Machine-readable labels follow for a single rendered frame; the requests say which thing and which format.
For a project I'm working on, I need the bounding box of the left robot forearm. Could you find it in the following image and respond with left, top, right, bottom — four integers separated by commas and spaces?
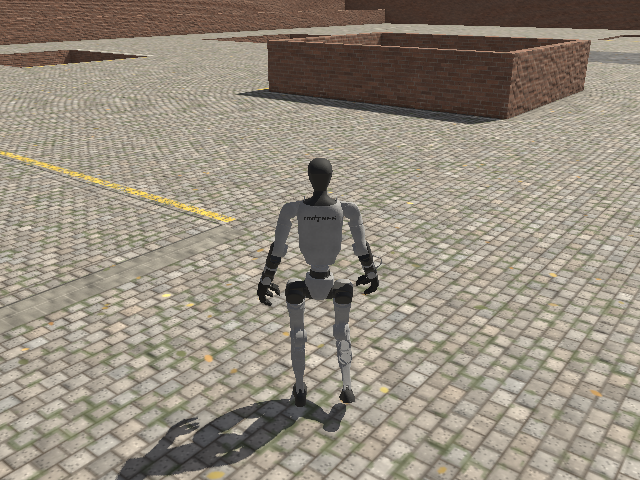
260, 242, 281, 285

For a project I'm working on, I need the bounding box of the robot right upper arm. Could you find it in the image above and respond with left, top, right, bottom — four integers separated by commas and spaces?
341, 201, 369, 256

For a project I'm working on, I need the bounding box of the left robot shin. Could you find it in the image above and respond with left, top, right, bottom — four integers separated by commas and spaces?
290, 330, 305, 394

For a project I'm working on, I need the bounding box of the right robot forearm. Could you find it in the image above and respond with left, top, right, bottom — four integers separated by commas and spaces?
358, 241, 377, 279

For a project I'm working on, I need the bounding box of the right robot hand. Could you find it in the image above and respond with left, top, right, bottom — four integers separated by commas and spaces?
356, 275, 379, 295

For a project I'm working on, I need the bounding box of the right robot thigh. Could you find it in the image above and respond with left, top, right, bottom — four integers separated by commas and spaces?
333, 279, 353, 340

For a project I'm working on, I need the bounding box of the left robot hand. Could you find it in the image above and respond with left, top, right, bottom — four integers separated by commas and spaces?
257, 281, 280, 306

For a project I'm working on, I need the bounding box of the robot left upper arm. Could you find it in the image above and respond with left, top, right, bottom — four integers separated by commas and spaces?
271, 201, 300, 257

